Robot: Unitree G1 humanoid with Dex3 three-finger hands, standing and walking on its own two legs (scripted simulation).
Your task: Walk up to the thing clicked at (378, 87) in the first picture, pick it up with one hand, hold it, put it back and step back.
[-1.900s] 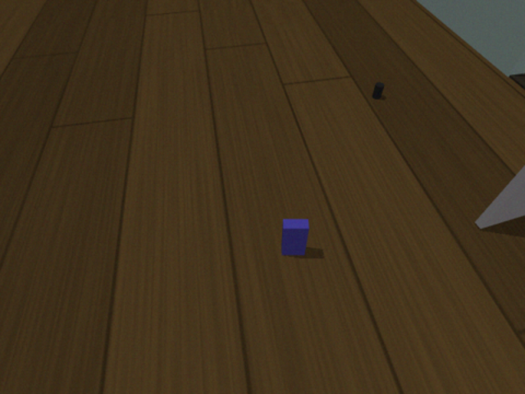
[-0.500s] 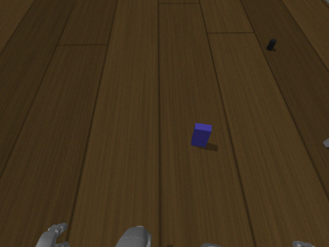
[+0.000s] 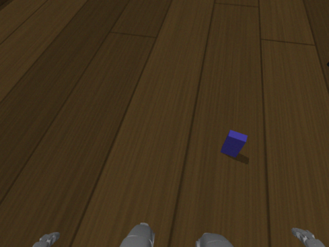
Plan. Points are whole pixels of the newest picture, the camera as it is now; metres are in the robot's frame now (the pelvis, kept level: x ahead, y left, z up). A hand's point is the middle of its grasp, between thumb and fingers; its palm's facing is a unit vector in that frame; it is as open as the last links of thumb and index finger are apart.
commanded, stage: walk up
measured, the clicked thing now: out of the picture +1.50 -1.37 -0.70
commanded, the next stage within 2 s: stand in 1.16 s
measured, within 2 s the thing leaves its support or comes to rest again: neither
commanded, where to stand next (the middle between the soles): +0.05 +0.01 m, yaw +7 degrees
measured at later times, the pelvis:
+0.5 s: pelvis -0.01 +0.00 +0.01, yaw +8 degrees
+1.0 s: pelvis -0.01 -0.01 +0.03, yaw +10 degrees
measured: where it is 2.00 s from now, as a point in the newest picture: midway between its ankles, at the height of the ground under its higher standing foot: outside the picture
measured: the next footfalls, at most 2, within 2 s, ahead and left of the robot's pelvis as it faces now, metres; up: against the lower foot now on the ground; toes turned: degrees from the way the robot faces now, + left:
left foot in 0.30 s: +0.04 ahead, +0.13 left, +0.00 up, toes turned +6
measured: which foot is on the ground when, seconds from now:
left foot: down 0.00-0.00, up 0.02-0.28, down 0.30-1.00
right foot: down 0.00-1.00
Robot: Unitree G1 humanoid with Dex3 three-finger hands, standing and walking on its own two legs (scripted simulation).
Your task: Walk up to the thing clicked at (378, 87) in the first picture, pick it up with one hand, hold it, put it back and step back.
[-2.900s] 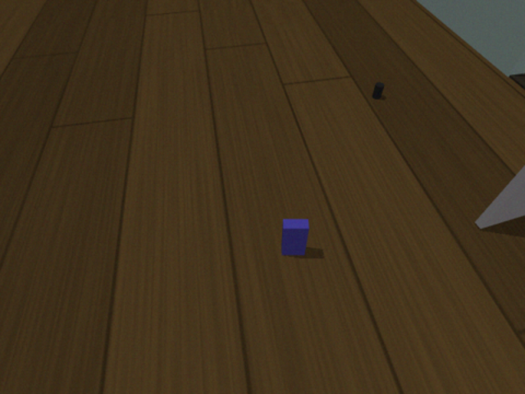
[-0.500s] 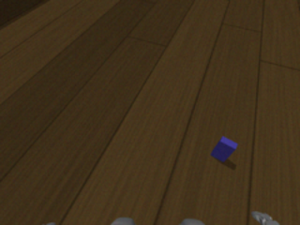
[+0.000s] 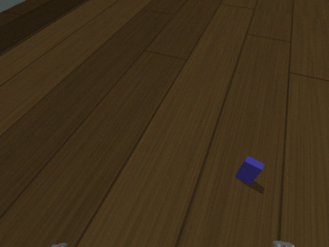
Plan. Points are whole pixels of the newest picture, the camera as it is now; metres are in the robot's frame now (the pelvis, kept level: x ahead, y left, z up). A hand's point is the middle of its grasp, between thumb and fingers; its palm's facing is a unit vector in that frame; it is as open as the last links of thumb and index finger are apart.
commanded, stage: walk up
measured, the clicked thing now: out of the picture +1.25 -1.60 -0.73
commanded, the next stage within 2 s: stand in 0.16 s
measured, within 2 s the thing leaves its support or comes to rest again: neither
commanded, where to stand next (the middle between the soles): +0.06 +0.01 m, yaw -3 degrees
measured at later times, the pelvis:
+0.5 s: pelvis +0.01 -0.02 +0.01, yaw -1 degrees
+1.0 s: pelvis +0.01 -0.03 +0.01, yaw -2 degrees
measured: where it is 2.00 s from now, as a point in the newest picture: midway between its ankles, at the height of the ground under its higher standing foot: outside the picture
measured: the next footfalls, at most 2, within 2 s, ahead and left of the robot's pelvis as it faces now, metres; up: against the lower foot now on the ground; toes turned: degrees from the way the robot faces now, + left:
none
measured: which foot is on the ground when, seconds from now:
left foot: down 0.00-1.00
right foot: down 0.00-1.00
